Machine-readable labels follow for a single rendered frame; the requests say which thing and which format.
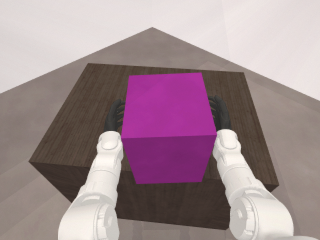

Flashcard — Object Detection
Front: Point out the robot right hand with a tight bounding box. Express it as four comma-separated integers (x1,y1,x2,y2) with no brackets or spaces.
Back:
207,95,232,132

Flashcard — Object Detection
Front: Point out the pedestal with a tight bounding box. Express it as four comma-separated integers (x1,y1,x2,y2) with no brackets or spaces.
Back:
28,63,279,230

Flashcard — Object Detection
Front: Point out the robot left forearm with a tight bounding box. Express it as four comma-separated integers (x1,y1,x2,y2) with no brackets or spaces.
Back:
58,131,124,240

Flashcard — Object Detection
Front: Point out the right robot upper arm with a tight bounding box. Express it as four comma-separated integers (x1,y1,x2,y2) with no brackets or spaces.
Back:
229,195,318,240

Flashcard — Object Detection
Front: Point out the left robot upper arm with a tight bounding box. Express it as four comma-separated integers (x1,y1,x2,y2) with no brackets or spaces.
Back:
59,202,120,240

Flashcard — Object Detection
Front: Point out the robot left hand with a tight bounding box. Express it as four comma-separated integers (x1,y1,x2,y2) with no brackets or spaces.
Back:
103,98,126,132

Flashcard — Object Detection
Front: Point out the carton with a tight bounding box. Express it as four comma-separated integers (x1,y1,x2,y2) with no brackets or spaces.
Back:
121,72,217,184

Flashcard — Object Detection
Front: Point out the robot right forearm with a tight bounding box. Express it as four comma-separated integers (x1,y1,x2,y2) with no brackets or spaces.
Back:
212,129,294,235

